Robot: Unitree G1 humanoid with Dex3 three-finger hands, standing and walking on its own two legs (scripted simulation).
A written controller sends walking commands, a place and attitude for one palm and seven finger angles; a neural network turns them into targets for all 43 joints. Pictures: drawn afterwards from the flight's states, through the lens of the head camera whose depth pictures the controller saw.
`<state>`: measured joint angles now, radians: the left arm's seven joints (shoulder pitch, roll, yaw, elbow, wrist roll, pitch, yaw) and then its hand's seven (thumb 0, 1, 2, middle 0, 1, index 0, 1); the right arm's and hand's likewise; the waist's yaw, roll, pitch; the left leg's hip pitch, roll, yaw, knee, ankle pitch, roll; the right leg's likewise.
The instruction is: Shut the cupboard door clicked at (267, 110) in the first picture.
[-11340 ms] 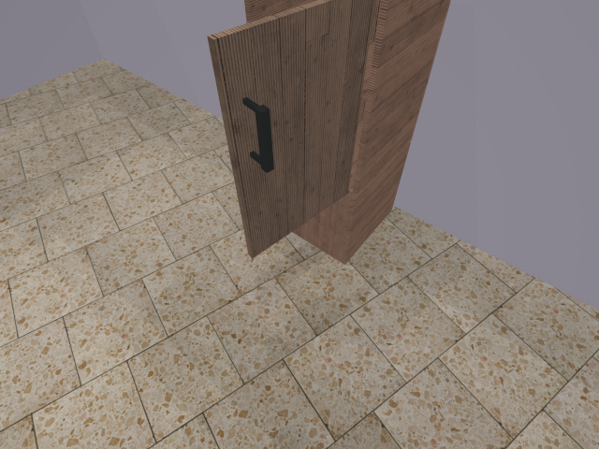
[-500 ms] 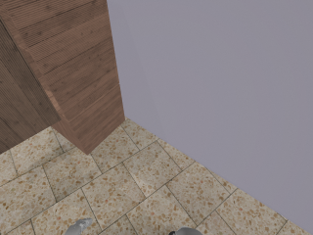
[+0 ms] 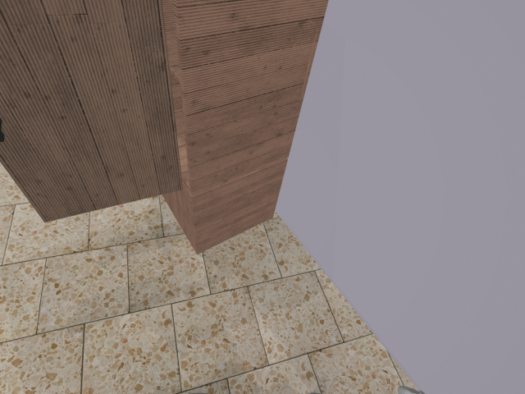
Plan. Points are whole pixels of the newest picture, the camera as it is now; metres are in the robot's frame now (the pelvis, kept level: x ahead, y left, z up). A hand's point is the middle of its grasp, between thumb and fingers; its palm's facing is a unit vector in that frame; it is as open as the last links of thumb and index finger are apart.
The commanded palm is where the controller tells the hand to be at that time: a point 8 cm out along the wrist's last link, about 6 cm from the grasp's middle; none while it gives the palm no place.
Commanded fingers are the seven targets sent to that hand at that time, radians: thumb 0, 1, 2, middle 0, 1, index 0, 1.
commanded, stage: turn to face it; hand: left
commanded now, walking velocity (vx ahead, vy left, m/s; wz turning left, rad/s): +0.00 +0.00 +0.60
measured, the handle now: out of the picture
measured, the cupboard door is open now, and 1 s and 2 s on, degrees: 80 80 80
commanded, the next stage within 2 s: take the last steps up to it in 0.68 s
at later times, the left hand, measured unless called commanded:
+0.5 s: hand out of the picture +0.07 +0.16 -0.14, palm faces +0.27 -0.92 -0.28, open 7.3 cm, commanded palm none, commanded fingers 0.00 0.90 0.90 -0.20 -0.30 -0.20 -0.30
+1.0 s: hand out of the picture +0.00 +0.18 -0.15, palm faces +0.47 -0.85 -0.23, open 7.3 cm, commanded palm none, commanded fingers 0.00 0.90 0.90 -0.20 -0.30 -0.20 -0.30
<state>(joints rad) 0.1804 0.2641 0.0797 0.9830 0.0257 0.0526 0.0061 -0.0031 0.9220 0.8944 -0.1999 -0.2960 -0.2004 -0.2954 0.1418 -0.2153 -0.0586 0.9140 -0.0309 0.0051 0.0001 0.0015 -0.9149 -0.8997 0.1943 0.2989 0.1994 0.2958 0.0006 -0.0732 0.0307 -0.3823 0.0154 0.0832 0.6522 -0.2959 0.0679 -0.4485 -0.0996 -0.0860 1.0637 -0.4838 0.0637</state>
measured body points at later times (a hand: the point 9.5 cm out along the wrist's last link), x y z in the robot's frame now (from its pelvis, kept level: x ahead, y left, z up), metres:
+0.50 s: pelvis +0.03 -0.06 +0.01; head +0.09 -0.06 +0.46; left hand +0.05 +0.21 -0.12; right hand +0.16 -0.29 -0.15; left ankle +0.00 +0.06 -0.67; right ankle +0.05 -0.18 -0.73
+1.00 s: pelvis +0.05 -0.03 +0.01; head +0.08 -0.01 +0.46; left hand -0.02 +0.22 -0.14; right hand +0.24 -0.20 -0.13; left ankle -0.01 +0.06 -0.73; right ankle +0.09 -0.16 -0.69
